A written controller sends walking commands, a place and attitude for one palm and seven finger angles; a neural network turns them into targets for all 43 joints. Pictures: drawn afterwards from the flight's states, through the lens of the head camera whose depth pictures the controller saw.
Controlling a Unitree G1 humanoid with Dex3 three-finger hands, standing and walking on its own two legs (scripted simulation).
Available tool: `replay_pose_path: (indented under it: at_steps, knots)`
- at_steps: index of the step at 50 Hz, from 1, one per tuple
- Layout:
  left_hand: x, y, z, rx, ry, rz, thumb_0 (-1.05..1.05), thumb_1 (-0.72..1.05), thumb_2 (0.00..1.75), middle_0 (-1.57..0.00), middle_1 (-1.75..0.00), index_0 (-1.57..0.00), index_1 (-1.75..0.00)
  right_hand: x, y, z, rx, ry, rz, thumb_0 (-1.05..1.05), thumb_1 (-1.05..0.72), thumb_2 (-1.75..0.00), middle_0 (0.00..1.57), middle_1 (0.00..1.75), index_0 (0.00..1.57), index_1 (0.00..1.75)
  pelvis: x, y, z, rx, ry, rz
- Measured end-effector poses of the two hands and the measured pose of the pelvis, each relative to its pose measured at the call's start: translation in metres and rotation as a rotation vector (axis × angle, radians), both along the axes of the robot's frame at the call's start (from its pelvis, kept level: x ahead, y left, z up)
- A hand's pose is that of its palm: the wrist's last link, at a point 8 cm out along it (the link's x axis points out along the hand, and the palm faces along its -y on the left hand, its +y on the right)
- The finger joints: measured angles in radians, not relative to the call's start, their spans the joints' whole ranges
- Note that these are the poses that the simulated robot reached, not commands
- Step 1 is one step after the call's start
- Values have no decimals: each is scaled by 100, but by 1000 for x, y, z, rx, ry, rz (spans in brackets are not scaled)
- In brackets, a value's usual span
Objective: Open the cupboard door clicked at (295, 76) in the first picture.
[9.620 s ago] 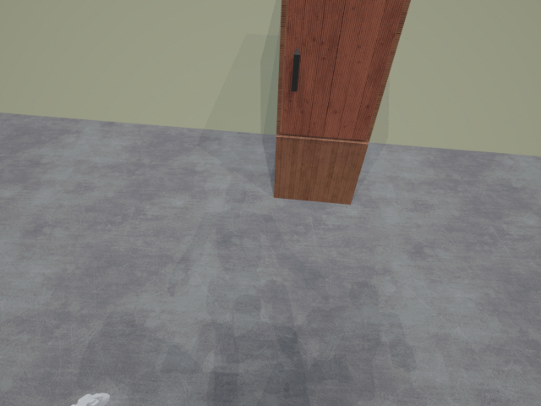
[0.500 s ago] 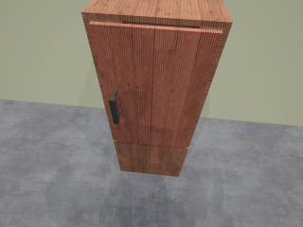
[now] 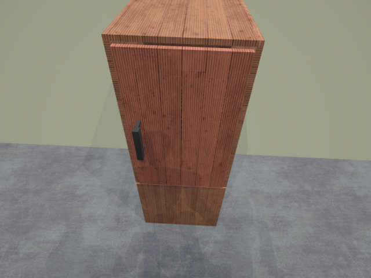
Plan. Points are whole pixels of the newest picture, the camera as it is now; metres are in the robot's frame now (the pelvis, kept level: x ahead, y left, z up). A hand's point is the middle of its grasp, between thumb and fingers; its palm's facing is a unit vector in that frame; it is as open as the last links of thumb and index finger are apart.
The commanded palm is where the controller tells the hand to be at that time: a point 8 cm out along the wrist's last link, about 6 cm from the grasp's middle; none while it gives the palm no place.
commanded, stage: come to a stop and stand still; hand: left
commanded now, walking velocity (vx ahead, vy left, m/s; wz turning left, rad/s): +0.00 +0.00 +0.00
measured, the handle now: (139, 140) +0.54 +0.18 -0.05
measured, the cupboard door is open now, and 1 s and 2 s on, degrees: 0 0 0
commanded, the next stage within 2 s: look again from close up in 1.02 s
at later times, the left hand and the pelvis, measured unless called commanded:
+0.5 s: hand out of the picture +0.03 +0.24 -0.16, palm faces -0.03 -0.96 -0.27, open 7.4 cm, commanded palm none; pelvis -0.01 +0.02 +0.01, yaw +0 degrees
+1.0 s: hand out of the picture +0.04 +0.24 -0.16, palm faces -0.02 -0.96 -0.27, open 7.4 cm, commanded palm none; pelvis +0.00 +0.02 +0.01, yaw +0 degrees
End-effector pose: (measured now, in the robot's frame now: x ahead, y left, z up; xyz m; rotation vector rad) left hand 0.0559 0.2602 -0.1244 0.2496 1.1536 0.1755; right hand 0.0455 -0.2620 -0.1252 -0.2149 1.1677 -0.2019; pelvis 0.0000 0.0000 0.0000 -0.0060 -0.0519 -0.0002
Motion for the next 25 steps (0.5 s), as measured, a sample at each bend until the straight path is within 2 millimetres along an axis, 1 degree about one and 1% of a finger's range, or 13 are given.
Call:
replay_pose_path:
  at_steps: [4,9,13,17,25]
  knots:
    - [15,13,8,20,-43,-22,1,91,90,-20,-30,-20,-30,-3,2,3,-3,6,11,1,-91,-90,20,30,20,30,-5,5,2,-2,1,-2]
    - [18,24,12,28,-44,-39,1,91,90,-20,-30,-20,-30,-6,5,6,-7,20,18,1,-91,-90,20,30,20,30,-9,11,4,-3,6,-2]
    - [11,28,10,23,-13,-41,1,91,90,-20,-30,-20,-30,-8,6,7,-14,36,21,1,-91,-90,20,30,20,30,-10,15,5,-3,11,-2]
    - [-2,29,6,13,31,-34,1,91,90,-20,-30,-20,-30,-7,5,9,-21,52,23,1,-91,-90,20,30,20,30,-10,18,6,-3,15,-1]
    - [-27,28,-3,-10,116,-8,1,91,90,-20,-30,-20,-30,3,7,13,-33,60,29,1,-91,-90,20,30,20,30,-6,22,8,-2,14,1]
